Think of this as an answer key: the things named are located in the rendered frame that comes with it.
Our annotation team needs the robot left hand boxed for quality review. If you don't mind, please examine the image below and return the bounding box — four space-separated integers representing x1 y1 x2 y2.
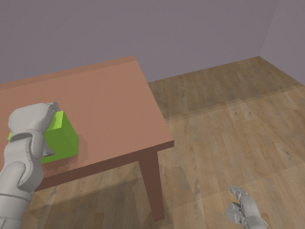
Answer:
8 102 60 157

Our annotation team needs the robot left forearm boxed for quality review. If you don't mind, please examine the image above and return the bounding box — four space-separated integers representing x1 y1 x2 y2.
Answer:
0 129 45 229

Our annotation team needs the sponge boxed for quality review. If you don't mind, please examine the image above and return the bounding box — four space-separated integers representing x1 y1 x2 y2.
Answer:
8 111 79 164

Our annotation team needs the robot right forearm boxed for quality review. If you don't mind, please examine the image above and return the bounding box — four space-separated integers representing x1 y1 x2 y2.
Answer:
244 216 271 229

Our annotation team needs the table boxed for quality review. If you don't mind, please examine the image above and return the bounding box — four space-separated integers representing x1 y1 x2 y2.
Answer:
0 55 174 221

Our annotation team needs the robot right hand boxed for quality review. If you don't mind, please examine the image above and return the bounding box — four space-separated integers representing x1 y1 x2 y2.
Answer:
225 185 261 226

